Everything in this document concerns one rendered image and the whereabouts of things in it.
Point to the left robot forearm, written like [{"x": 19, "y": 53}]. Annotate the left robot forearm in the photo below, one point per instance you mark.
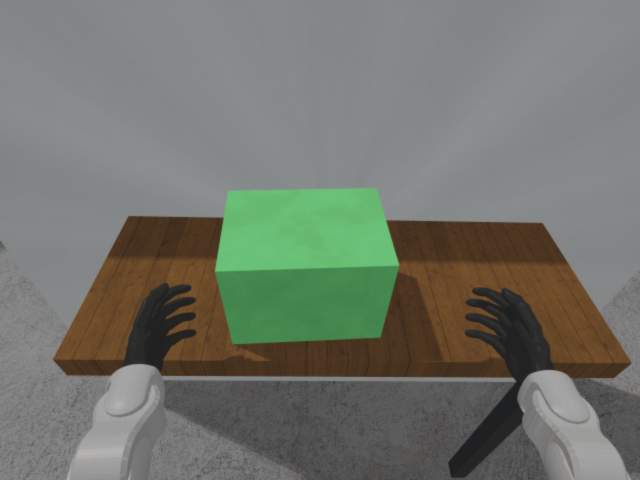
[{"x": 128, "y": 420}]

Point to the table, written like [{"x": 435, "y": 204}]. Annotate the table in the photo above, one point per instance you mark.
[{"x": 440, "y": 263}]

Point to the left robot hand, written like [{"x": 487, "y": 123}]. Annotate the left robot hand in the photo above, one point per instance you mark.
[{"x": 148, "y": 342}]

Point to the right robot hand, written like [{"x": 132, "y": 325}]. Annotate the right robot hand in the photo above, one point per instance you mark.
[{"x": 520, "y": 341}]

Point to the right robot forearm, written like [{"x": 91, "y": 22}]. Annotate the right robot forearm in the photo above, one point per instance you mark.
[{"x": 566, "y": 431}]

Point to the carton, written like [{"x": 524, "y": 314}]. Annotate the carton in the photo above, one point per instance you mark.
[{"x": 305, "y": 265}]

